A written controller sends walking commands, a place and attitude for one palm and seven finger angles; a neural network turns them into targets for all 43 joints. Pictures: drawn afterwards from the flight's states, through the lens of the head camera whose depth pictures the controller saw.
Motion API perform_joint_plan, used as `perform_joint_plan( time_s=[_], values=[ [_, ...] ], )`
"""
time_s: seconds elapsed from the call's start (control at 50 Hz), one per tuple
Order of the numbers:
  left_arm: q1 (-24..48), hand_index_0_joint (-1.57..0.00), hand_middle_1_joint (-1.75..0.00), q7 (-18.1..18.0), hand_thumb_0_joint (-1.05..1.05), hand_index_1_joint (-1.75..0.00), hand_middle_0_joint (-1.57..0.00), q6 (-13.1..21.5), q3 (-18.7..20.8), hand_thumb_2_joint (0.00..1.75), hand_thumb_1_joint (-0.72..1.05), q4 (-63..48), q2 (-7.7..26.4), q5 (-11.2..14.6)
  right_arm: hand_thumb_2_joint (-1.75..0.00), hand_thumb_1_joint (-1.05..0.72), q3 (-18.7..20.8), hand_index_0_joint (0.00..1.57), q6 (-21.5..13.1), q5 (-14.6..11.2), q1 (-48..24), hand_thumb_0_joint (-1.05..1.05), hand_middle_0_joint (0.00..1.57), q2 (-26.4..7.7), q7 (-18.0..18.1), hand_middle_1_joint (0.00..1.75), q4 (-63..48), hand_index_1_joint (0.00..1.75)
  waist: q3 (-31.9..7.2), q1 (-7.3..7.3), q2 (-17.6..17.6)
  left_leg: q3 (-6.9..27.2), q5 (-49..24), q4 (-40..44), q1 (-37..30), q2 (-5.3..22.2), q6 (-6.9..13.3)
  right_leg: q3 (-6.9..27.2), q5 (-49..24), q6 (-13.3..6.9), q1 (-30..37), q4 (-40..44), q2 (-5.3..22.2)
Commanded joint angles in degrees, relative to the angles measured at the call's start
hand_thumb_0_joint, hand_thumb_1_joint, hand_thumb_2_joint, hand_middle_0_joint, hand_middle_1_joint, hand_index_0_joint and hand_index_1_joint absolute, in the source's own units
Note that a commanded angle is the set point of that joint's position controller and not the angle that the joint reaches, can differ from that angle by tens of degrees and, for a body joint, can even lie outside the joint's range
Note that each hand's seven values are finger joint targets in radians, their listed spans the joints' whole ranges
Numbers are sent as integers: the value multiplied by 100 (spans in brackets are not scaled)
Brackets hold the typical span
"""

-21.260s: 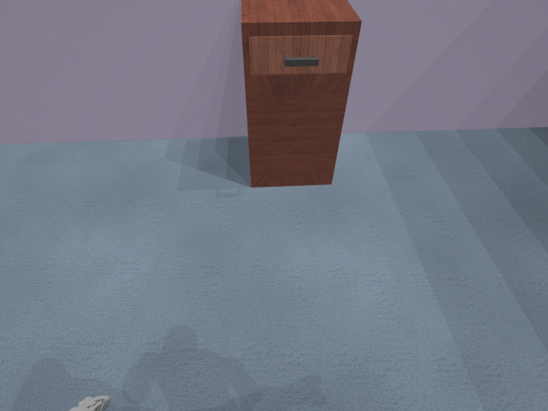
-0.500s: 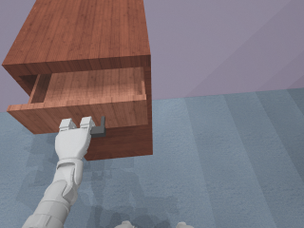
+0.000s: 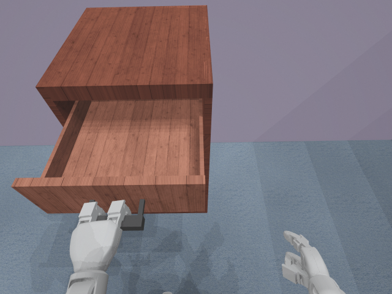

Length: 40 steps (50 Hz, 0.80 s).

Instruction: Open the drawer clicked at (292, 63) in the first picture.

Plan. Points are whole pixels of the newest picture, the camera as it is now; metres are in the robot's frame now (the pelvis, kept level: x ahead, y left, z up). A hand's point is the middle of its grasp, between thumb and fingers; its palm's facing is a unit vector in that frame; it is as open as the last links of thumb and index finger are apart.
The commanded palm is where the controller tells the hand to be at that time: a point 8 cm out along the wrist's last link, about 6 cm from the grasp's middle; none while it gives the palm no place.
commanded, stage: pull the drawer open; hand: left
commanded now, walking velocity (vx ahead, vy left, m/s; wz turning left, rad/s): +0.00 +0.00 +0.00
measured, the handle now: (114, 213) +0.28 +0.20 -0.02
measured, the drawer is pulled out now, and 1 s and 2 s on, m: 0.25 0.30 0.30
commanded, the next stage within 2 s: open the thumb to release the handle in 0.42 s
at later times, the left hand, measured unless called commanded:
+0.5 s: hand (103, 275) +0.17 +0.20 -0.03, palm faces -0.01 -0.12 -0.99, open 6.3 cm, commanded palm +0.15 +0.21 +0.01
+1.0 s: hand (104, 272) +0.17 +0.19 -0.03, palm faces +0.01 -0.09 -1.00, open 11.8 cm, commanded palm +0.15 +0.21 +0.01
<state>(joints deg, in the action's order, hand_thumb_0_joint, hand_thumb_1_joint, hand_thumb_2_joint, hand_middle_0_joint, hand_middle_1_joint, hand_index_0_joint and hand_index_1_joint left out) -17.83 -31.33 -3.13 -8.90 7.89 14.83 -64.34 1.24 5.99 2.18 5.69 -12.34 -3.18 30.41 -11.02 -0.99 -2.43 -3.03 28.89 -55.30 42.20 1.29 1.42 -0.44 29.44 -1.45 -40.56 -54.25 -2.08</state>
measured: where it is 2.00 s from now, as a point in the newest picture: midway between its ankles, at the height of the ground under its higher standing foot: outside the picture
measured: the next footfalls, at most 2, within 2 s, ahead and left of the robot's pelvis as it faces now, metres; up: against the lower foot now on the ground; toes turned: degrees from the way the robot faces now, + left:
none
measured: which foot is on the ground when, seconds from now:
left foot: down 0.00-1.00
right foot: down 0.00-1.00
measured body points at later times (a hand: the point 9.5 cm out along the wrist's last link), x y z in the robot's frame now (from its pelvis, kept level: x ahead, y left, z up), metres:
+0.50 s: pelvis -0.02 -0.02 -0.02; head +0.04 -0.04 +0.42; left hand +0.16 +0.20 +0.02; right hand +0.18 -0.24 -0.13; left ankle -0.02 +0.10 -0.68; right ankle -0.04 -0.11 -0.68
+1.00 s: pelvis -0.04 -0.03 -0.01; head +0.01 -0.05 +0.44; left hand +0.17 +0.20 +0.02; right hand +0.16 -0.25 -0.12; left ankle -0.02 +0.10 -0.68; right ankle -0.04 -0.11 -0.68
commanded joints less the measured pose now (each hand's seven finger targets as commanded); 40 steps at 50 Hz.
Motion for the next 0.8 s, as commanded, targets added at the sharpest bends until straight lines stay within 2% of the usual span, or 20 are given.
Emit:
perform_joint_plan(
  time_s=[0.0,0.04,0.06,0.12,0.16,0.24,0.26,0.34,0.36,0.44,0.46,0.48,0.5,0.52,0.54,0.56,0.64,0.66,0.7,0.78],
  values=[
    [-947,-40,-135,-316,0,-135,-40,-34,514,90,90,-1167,522,96,-90,-90,212,20,-213,17,-318,0,20,-615,24,30,-831,30,-1229,-241,100,277,-3171,303,-1269,-203,-7,-52,-3349,-133,537,351,-91],
    [-1124,-40,-135,-353,0,-135,-40,3,646,90,90,-1321,658,83,-90,-90,187,20,-215,38,-353,0,20,-608,17,30,-840,30,-1319,-277,169,295,-3216,245,-1292,-201,-18,14,-3389,-137,511,282,-93],
    [-1381,-40,-135,-336,0,-135,-40,11,546,90,90,-1301,539,104,-90,-90,177,20,-225,30,-353,0,20,-596,10,30,-887,30,-1148,-267,212,302,-3104,242,-1198,-212,-12,-29,-3308,-134,490,291,-95],
    [-1597,-40,-135,-333,0,-135,-40,100,706,90,90,-1555,727,131,-90,-90,146,20,-222,48,-395,0,20,-586,10,30,-944,30,-1144,-310,177,309,-2906,203,-1069,-238,-18,48,-3219,-166,469,241,-93],
    [-1980,-40,-135,-298,0,-135,-40,177,636,90,90,-1592,640,157,-90,-90,132,20,-247,56,-408,0,20,-557,-6,30,-1002,30,-1061,-324,324,282,-2761,144,-966,-252,-3,73,-3210,-147,425,226,-70],
    [-2623,-40,-135,-260,0,-135,-40,410,899,90,90,-1914,869,216,-90,-90,79,20,-294,100,-461,0,20,-538,-60,30,-1073,30,-1177,-452,335,290,-2648,22,-805,-291,-22,273,-3190,-175,337,91,-48],
    [-2617,-40,-135,-247,0,-135,-40,451,799,90,90,-1909,742,194,-90,-90,109,20,-296,106,-417,0,20,-541,-60,30,-1074,30,-1051,-384,344,295,-2550,-12,-717,-285,-5,228,-3132,-171,259,92,-46],
    [-2808,-40,-135,-262,0,-135,-40,541,1130,90,90,-1915,985,238,-90,-90,89,20,-289,140,-453,0,20,-536,-77,30,-1100,30,-1087,-468,336,269,-2252,-126,-468,-341,-25,401,-3125,-195,210,17,-18],
    [-2732,-40,-135,-279,0,-135,-40,549,1117,90,90,-1920,930,228,-90,-90,133,20,-276,142,-407,0,20,-545,-54,30,-1089,30,-1013,-412,354,254,-2150,-134,-337,-331,-10,344,-3173,-185,264,14,-12],
    [-2808,-40,-135,-347,0,-135,-40,540,1369,90,90,-1943,1112,245,-90,-90,135,20,-255,152,-415,0,20,-550,-40,30,-1082,30,-1228,-493,271,225,-2105,-179,-293,-370,-33,461,-3181,-200,291,-48,-5],
    [-2741,-40,-135,-338,0,-135,-40,502,1131,90,90,-1961,915,248,-90,-90,159,20,-250,144,-386,0,20,-562,-30,30,-1091,30,-1093,-402,212,233,-2053,-167,-243,-360,-17,367,-3162,-198,267,-37,1],
    [-2586,-40,-135,-343,0,-135,-40,501,1206,90,90,-2053,1020,249,-90,-90,175,20,-251,158,-383,0,20,-588,-45,30,-1082,30,-1178,-408,275,244,-2081,-203,-331,-359,-34,469,-3098,-200,120,-38,0],
    [-622,-40,-135,-454,0,-135,-40,422,1176,90,90,-1948,1190,85,-90,-90,228,20,-173,188,-370,0,20,-706,50,30,-830,30,-1034,69,391,292,-1714,-372,-153,-319,8,412,-2785,-139,-325,-42,55],
    [-477,-40,-134,-532,0,-134,-40,424,1298,87,83,-1946,1115,50,-90,-90,273,20,-209,205,-266,0,20,-646,142,30,-818,30,-1097,-34,274,253,-1610,-329,-125,-320,20,278,-2627,-126,-188,-30,31],
    [-767,-39,-134,-590,0,-134,-39,357,1439,84,76,-1639,1245,45,-90,-90,268,20,-243,196,-281,0,20,-654,170,30,-804,30,-1245,-149,352,225,-1590,-323,-240,-348,-5,384,-2494,-134,-207,13,25],
    [-962,-38,-133,-587,0,-133,-38,286,1289,81,69,-1435,1044,123,-90,-90,286,20,-266,153,-229,0,20,-650,217,30,-793,30,-1243,-134,283,200,-1601,-277,-178,-343,23,242,-2638,-120,18,38,29],
    [-700,-36,-130,-551,0,-130,-36,-14,1343,69,41,-1367,1248,272,-90,-90,253,20,-224,54,-295,0,20,-665,334,30,-703,30,-1556,-195,431,159,-1639,-84,-335,-370,11,319,-2737,-75,419,189,58],
    [-635,-36,-129,-517,0,-129,-36,-64,1178,66,34,-1247,1113,278,-90,-90,261,20,-217,21,-284,0,20,-655,379,30,-689,30,-1285,-135,399,163,-1583,-18,-285,-365,25,245,-2733,-76,438,271,52],
    [-528,-35,-127,-452,0,-127,-35,-134,1077,60,20,-1149,1093,268,-90,-90,231,20,-210,-9,-347,0,20,-645,419,30,-663,30,-1107,-140,468,157,-1434,104,-273,-367,29,250,-2470,-58,464,413,55],
    [-232,-33,-124,-284,0,-124,-33,-135,1050,48,-8,-986,1174,287,-90,-90,158,20,-234,-29,-453,0,20,-623,499,30,-618,30,-967,-171,489,124,-1189,234,-224,-377,47,343,-2074,-17,528,642,105]
  ],
)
